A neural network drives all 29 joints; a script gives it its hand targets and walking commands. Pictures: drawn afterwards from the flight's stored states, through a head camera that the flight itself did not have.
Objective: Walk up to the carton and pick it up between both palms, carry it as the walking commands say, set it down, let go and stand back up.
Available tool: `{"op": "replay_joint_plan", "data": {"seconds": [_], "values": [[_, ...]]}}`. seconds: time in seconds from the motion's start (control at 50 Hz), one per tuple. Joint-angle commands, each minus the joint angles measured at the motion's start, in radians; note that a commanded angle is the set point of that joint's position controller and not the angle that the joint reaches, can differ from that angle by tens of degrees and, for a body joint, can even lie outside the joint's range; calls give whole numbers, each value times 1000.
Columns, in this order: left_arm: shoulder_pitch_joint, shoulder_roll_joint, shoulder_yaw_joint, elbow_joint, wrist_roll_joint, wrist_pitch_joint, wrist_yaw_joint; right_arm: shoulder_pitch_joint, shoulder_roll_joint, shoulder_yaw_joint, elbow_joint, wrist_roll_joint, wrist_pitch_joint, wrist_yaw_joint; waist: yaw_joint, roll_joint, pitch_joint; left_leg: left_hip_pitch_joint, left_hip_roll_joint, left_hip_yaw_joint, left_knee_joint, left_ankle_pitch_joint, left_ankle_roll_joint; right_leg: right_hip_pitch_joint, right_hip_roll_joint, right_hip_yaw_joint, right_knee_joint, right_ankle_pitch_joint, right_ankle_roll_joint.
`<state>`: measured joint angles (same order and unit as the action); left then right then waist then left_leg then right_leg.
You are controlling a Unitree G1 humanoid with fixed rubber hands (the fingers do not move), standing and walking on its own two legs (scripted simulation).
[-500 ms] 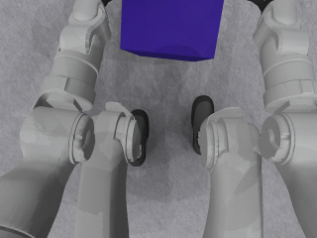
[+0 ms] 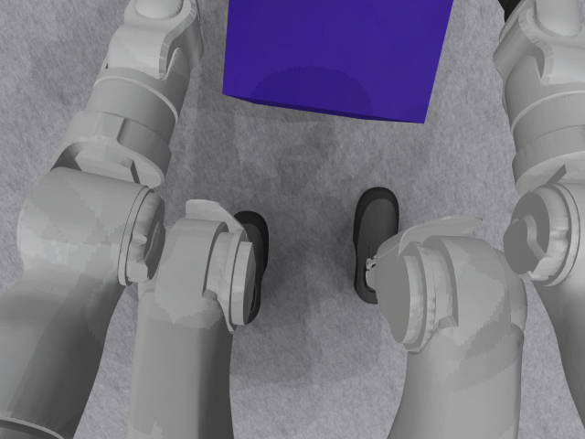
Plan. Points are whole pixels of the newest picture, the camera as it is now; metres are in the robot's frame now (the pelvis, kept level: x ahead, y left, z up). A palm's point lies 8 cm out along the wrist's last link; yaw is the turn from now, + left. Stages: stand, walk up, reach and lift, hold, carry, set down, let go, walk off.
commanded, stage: reach and lift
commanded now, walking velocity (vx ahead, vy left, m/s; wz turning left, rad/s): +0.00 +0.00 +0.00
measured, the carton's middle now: (330, 2) +0.54 -0.02 -0.24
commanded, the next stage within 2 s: none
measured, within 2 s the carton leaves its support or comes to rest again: leaves its support in 1.34 s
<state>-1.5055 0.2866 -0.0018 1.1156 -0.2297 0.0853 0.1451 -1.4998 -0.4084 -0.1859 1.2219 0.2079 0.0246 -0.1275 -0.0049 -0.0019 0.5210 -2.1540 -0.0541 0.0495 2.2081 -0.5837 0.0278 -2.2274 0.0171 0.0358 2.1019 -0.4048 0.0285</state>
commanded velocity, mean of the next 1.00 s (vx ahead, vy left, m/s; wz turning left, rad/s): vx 0.00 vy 0.00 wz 0.00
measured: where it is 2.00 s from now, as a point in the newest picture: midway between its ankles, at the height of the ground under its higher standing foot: (308, 275)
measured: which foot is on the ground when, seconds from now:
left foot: down 0.00-1.00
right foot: down 0.00-1.00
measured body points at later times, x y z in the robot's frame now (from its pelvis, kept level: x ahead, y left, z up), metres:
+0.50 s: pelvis +0.00 +0.00 +0.00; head +0.38 +0.00 +0.23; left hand +0.56 +0.11 -0.19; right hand +0.56 -0.18 -0.19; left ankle +0.12 +0.10 -0.34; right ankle +0.16 -0.13 -0.34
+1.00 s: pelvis +0.01 +0.00 -0.01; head +0.38 +0.01 +0.24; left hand +0.56 +0.11 -0.19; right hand +0.56 -0.17 -0.19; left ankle +0.12 +0.10 -0.34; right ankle +0.16 -0.13 -0.34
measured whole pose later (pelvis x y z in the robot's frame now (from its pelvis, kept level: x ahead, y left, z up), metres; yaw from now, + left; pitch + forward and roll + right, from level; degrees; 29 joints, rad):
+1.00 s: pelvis +0.01 +0.00 -0.01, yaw +1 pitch +34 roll -1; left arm -1.50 0.24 -0.02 1.16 -0.15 0.13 0.08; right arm -1.52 -0.30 -0.21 1.26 0.14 0.05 -0.13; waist -0.02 0.00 0.40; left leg -2.23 -0.07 0.04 2.23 -0.59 0.03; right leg -2.29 0.00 0.03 2.13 -0.43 0.03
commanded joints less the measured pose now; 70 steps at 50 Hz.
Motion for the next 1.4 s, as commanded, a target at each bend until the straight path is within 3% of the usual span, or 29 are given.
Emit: {"op": "replay_joint_plan", "data": {"seconds": [0.0,0.02,0.06,0.08,0.1,0.14,0.22,0.28,0.3,0.34,0.4,0.42,0.44,0.52,0.58,0.66,0.78,0.82,0.84,0.94,1.12,1.18,1.22,1.24,1.26,1.3,1.34,1.36,1.38], "values": [[-273,76,-82,-148,-34,-39,-3,-206,-67,42,-112,39,-57,10,-165,31,-1505,564,5,-81,-221,269,-63,612,-20,-105,-49,195,1],[-264,111,-56,-134,-5,-44,-2,-198,-27,43,-102,31,-54,7,-118,34,-1522,540,-5,-68,-208,276,-60,650,-8,-96,-43,215,7],[-311,42,-112,-197,-55,-43,-7,-262,-54,68,-152,56,-62,11,-161,20,-1580,578,-8,-72,-224,254,-59,668,-19,-108,-57,187,-3],[-291,75,-91,-140,-40,-38,-6,-247,-41,75,-125,63,-56,9,-139,15,-1532,550,2,-72,-219,246,-54,659,-16,-106,-51,195,6],[-279,59,-92,-148,-57,-37,-9,-220,-30,60,-104,44,-54,9,-167,-12,-1505,526,-9,-76,-220,242,-56,665,-12,-108,-57,187,1],[-308,28,-120,-161,-56,-42,-16,-269,26,120,-148,81,-60,18,-115,-2,-1517,543,-1,-78,-212,256,-51,651,-14,-91,-65,175,3],[-324,1,-134,-177,-63,-43,-3,-304,3,102,-170,66,-69,3,-160,16,-1560,559,-13,-72,-227,256,-52,682,-3,-101,-76,187,-5],[-313,-47,-117,-130,-46,-40,-18,-271,97,156,-94,78,-53,17,-92,18,-1452,483,-13,-63,-225,234,-57,657,1,-79,-79,179,-5],[-351,-64,-121,-140,-65,-39,-20,-324,115,170,-140,75,-56,21,-120,-32,-1482,499,-12,-78,-219,212,-47,689,-2,-82,-81,164,-3],[-360,-81,-151,-155,-62,-44,-27,-299,155,135,-117,75,-59,21,-153,-2,-1479,500,-17,-80,-227,242,-50,675,6,-100,-65,206,2],[-386,-215,-170,-157,-44,-43,-50,-349,256,171,-125,85,-60,39,-118,25,-1492,540,-38,-80,-220,268,-51,666,14,-99,-57,211,1],[-393,-258,-159,-161,-50,-43,-55,-328,278,149,-84,60,-59,43,-162,21,-1468,527,-43,-76,-217,255,-57,651,21,-104,-68,202,-14],[-390,-224,-122,-168,-19,-43,-55,-344,263,111,-90,37,-57,41,-135,30,-1438,512,-47,-87,-237,240,-56,633,21,-107,-51,187,-7],[-359,-244,-44,-130,58,-42,-53,-248,243,15,-5,-67,-58,27,-159,62,-1397,485,-63,-69,-221,222,-76,647,36,-104,-51,191,-10],[-476,-495,-135,-193,25,-42,-107,-297,532,49,-33,-90,-46,74,-214,42,-1394,484,-68,-86,-226,231,-73,604,51,-117,-49,200,-17],[-584,-841,-185,-209,48,-17,-201,-441,877,120,-78,-92,-5,168,-167,65,-1324,422,-95,-80,-215,203,-67,554,72,-111,-30,160,-41],[-550,-1017,-137,-229,75,7,-279,-456,1076,102,-130,-127,46,253,-172,51,-1289,375,-111,-70,-186,232,-53,490,73,-120,-3,164,-48],[-494,-1089,-113,-206,86,27,-299,-420,1051,63,-139,-156,47,272,-215,81,-1260,349,-108,-65,-195,205,-53,457,72,-124,-15,134,-64],[-506,-1120,-112,-193,89,33,-301,-436,1066,76,-137,-153,49,278,-180,102,-1267,350,-121,-66,-186,203,-57,448,74,-116,-11,126,-71],[-550,-1138,-135,-283,55,21,-305,-405,1115,58,-125,-156,65,293,-215,106,-1278,336,-112,-76,-186,264,-55,434,83,-110,-8,179,-78],[-515,-1156,-105,-259,70,31,-289,-443,1109,82,-182,-129,67,284,-198,107,-1313,356,-109,-79,-192,258,-45,405,83,-124,-8,170,-72],[-602,-1166,-168,-406,24,24,-278,-482,1134,134,-287,-85,71,271,-196,94,-1557,426,-128,-52,-164,300,-47,558,91,-113,-18,245,-72],[-643,-1168,-194,-417,7,26,-271,-469,1129,120,-271,-96,81,265,-237,108,-1588,460,-118,-58,-166,298,-60,549,86,-131,-9,232,-64],[-670,-1189,-239,-557,-21,29,-260,-455,1194,159,-350,-80,93,262,-218,102,-1772,596,-126,-62,-175,368,-60,616,91,-133,-11,269,-68],[-651,-1183,-208,-481,-5,35,-256,-456,1173,126,-303,-95,97,262,-244,108,-1696,561,-115,-65,-169,344,-56,557,88,-138,-9,239,-66],[-625,-1203,-203,-508,19,46,-255,-462,1222,162,-347,-76,111,269,-197,96,-1798,596,-131,-40,-171,358,-51,629,101,-141,-17,267,-54],[-696,-1217,-230,-576,-11,49,-249,-446,1232,130,-344,-96,127,266,-247,94,-1923,670,-132,-46,-156,373,-59,665,101,-147,-25,267,-62],[-723,-1242,-248,-594,-11,60,-248,-437,1236,151,-336,-83,135,265,-226,136,-1949,688,-119,-34,-165,355,-68,679,97,-144,-21,263,-72],[-719,-1245,-260,-628,-16,63,-252,-406,1302,160,-345,-88,157,267,-224,86,-2003,713,-124,-38,-186,390,-61,737,109,-157,-17,312,-60]]}}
